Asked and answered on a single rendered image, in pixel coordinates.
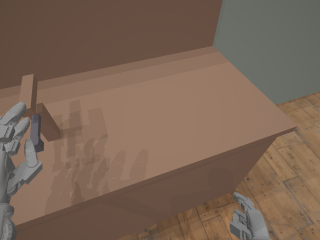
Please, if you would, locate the robot left forearm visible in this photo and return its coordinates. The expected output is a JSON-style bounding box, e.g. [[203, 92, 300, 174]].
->
[[0, 203, 17, 240]]

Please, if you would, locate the counter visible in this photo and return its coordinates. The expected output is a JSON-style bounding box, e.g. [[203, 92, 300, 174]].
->
[[0, 0, 297, 240]]

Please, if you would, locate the left robot hand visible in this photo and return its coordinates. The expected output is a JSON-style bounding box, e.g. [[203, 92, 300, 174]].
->
[[0, 101, 43, 204]]

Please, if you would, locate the tap lever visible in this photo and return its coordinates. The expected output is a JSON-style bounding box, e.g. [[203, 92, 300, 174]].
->
[[25, 113, 44, 153]]

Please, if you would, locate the right robot hand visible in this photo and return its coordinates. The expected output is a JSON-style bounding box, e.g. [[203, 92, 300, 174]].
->
[[229, 192, 270, 240]]

